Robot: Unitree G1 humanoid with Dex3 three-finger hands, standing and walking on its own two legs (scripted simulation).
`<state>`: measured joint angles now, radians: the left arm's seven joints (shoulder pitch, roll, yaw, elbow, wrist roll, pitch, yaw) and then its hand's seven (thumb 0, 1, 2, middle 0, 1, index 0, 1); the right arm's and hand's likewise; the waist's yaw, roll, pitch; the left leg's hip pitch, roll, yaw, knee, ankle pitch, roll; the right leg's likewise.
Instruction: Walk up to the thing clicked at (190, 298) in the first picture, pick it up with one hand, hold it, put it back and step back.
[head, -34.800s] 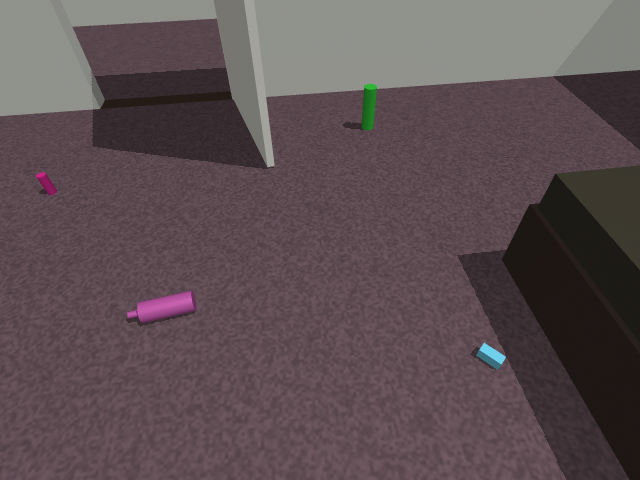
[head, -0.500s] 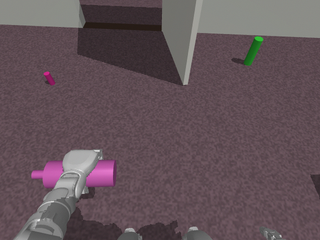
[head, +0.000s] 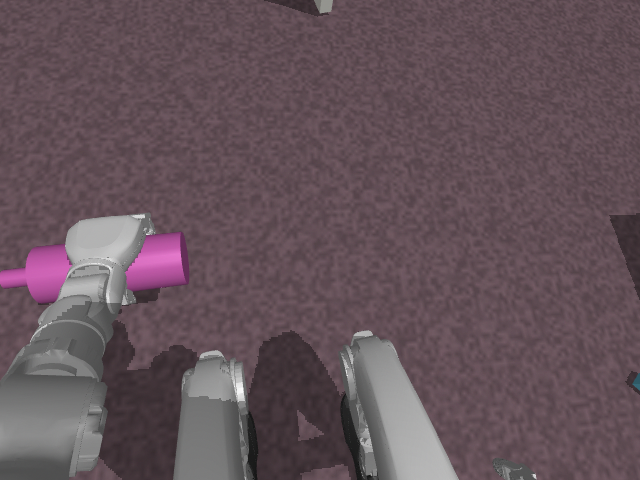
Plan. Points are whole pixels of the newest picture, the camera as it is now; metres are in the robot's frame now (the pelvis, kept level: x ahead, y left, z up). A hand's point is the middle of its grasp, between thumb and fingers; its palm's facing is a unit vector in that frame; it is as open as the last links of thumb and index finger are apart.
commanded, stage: crouch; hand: left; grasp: from above
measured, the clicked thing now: (98, 268) +0.44 +0.27 -0.15
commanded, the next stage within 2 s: lower in 1.06 s
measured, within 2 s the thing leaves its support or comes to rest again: neither
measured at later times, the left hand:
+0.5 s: hand (149, 269) +0.46 +0.23 -0.27, palm faces -0.46 -0.03 -0.89, open 10.6 cm
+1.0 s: hand (157, 270) +0.48 +0.24 -0.32, palm faces -0.46 -0.02 -0.89, open 10.6 cm
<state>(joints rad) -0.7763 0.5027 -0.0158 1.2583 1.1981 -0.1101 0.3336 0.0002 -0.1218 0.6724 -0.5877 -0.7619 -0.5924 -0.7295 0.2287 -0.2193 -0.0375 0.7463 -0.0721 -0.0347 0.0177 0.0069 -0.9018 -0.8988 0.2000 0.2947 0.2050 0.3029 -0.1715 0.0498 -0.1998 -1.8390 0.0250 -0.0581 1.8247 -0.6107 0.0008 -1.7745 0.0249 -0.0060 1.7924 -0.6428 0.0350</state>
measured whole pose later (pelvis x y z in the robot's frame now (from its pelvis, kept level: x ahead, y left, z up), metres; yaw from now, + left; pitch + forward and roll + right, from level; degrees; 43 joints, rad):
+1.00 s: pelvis -0.01 -0.01 -0.15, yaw -4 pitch +35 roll -7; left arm -1.01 0.72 0.06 1.47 1.26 -0.17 0.38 0.00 -0.10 0.62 -0.62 -0.69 -0.62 -0.66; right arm 0.17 -0.25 0.07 0.75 -0.14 -0.05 0.12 0.00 -0.91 -0.90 0.20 0.29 0.20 0.30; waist -0.26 -0.01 -0.06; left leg -2.29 0.02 -0.14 2.33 -0.67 -0.02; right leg -2.20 0.06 -0.06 2.27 -0.69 0.04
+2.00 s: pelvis -0.01 +0.00 -0.20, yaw -9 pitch +32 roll -11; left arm -1.04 0.88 0.11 1.60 1.27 -0.20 0.49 0.00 -0.11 0.64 -0.60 -0.72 -0.61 -0.69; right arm 0.12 -0.28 0.20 0.70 -0.20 -0.11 0.16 0.00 -0.91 -0.90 0.20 0.30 0.20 0.30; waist -0.34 -0.08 0.08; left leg -2.36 0.03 -0.22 2.50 -0.71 -0.03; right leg -2.26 0.09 -0.12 2.39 -0.70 0.06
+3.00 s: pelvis -0.01 +0.00 -0.20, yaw -12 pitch +28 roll -14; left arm -1.08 0.98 0.07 1.72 1.25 -0.19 0.58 -0.01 -0.04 0.48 -0.67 -0.55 -0.68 -0.52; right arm 0.09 -0.32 0.31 0.67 -0.24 -0.20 0.21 0.00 -0.91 -0.90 0.20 0.30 0.20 0.30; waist -0.38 -0.15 0.15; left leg -2.35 0.03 -0.28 2.54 -0.72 -0.02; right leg -2.23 0.11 -0.16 2.38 -0.69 0.07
